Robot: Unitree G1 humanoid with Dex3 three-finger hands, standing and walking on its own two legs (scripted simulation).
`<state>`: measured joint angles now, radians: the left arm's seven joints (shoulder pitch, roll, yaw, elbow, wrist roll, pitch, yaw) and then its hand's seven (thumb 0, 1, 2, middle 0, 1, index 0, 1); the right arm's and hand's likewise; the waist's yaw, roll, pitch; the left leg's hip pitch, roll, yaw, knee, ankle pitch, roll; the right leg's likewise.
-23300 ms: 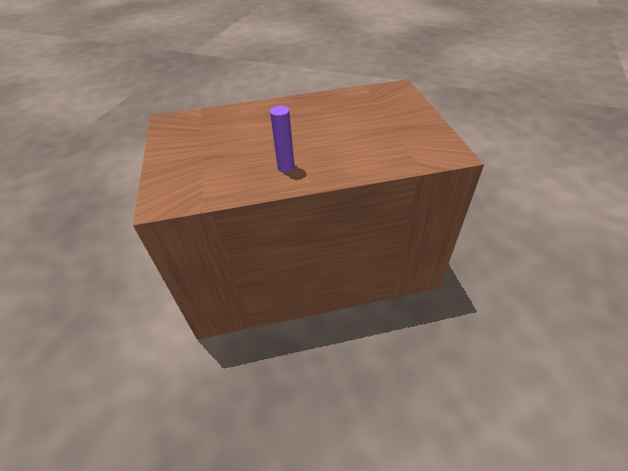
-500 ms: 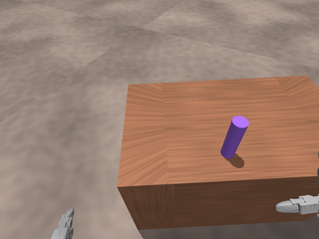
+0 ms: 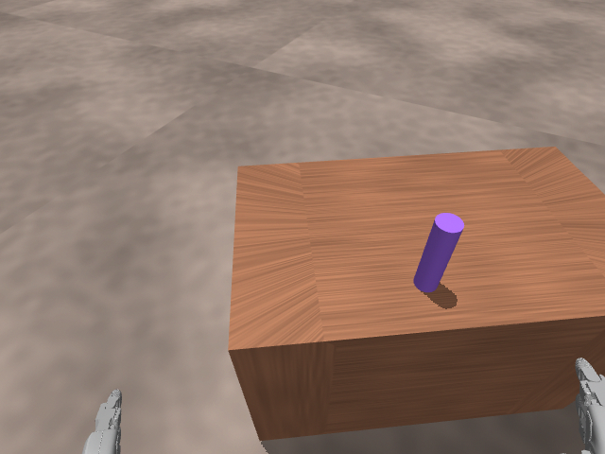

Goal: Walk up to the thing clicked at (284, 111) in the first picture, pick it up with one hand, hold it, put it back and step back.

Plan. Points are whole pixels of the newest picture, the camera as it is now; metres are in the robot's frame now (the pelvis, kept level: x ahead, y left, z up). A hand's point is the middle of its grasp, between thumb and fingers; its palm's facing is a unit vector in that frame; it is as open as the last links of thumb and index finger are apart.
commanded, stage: sink last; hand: right
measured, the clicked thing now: (436, 255) +0.48 -0.23 -0.06
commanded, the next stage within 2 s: home in 0.06 s
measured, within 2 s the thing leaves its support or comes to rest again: neither
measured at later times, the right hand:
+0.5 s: hand out of the picture +0.14 -0.22 -0.06, palm faces +0.17 +0.96 -0.24, open 17.4 cm
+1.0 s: hand (469, 453) +0.17 -0.19 -0.09, palm faces +0.08 +0.97 -0.24, open 17.5 cm
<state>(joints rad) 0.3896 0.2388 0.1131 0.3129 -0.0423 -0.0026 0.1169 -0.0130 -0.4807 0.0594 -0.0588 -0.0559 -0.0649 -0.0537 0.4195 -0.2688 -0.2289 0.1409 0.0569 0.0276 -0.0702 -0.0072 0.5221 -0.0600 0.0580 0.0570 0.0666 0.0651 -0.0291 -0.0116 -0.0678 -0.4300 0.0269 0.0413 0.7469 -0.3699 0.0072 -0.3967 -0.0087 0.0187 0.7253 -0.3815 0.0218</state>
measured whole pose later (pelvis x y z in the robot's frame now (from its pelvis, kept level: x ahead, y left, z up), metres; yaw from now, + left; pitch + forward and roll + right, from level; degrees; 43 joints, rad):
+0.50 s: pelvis -0.02 -0.01 +0.00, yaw +1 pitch +2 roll +0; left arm 0.33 0.18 -0.01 0.38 -0.02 -0.07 0.07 -0.01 0.18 0.54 -0.15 -0.20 -0.15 -0.20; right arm 0.44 -0.19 -0.08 0.22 0.04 -0.04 -0.04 -0.01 0.53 -0.06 0.05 0.05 0.06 0.06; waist -0.02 -0.01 -0.03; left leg -0.44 0.03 0.03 0.72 -0.33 -0.01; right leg -0.41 0.00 0.00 0.72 -0.35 0.01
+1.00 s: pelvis +0.00 -0.02 -0.01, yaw +1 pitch +4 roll +1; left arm 0.27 0.21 -0.01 0.55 -0.02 -0.07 0.08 0.01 0.88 0.90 -0.20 -0.29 -0.20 -0.30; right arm 0.39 -0.19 0.00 0.27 0.02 0.02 -0.10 -0.01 0.55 -0.05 0.05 0.05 0.06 0.05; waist 0.01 -0.01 -0.03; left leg -0.48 0.01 0.02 0.78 -0.38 -0.01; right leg -0.47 -0.02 0.00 0.82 -0.43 0.00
